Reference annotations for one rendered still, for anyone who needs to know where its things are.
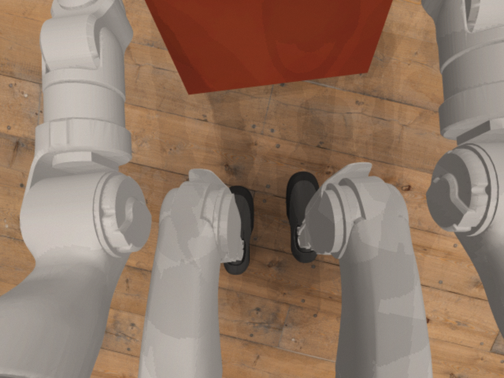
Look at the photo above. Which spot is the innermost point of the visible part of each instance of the left robot shin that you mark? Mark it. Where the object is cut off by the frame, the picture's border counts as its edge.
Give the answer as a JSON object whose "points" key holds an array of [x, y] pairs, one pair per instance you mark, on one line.
{"points": [[205, 175]]}

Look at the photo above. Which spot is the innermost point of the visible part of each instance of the robot left forearm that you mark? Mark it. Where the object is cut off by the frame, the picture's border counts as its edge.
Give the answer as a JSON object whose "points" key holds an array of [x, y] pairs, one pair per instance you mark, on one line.
{"points": [[83, 129]]}

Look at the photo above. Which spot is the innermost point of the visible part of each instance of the carton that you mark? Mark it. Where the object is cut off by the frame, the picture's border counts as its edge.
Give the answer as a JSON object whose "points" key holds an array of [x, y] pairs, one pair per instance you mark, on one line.
{"points": [[219, 45]]}

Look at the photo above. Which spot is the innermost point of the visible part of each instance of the robot left upper arm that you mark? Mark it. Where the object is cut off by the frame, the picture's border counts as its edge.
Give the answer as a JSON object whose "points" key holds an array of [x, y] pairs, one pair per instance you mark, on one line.
{"points": [[81, 230]]}

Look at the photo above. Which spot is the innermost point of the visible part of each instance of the robot right upper arm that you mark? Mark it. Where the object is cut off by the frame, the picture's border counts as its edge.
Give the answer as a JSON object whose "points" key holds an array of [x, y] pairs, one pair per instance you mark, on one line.
{"points": [[466, 196]]}

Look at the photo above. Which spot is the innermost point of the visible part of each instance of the robot right forearm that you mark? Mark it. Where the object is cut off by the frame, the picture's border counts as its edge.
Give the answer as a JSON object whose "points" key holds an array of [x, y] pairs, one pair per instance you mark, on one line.
{"points": [[470, 39]]}

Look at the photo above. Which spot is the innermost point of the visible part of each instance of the robot right thigh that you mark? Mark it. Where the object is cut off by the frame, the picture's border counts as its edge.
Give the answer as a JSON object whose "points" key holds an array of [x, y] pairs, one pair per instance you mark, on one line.
{"points": [[383, 329]]}

